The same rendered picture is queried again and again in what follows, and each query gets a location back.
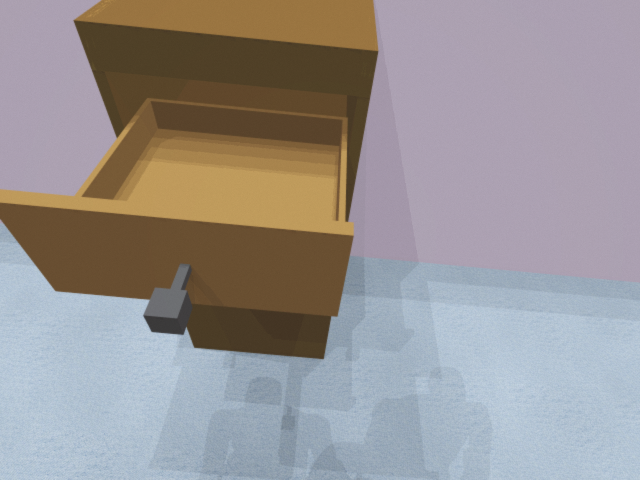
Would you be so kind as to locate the handle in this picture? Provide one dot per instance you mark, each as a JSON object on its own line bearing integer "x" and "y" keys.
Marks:
{"x": 168, "y": 310}

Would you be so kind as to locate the cabinet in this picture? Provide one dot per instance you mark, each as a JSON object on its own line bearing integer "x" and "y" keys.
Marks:
{"x": 304, "y": 56}

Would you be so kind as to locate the drawer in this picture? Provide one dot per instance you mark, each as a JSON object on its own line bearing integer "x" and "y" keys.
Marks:
{"x": 253, "y": 199}

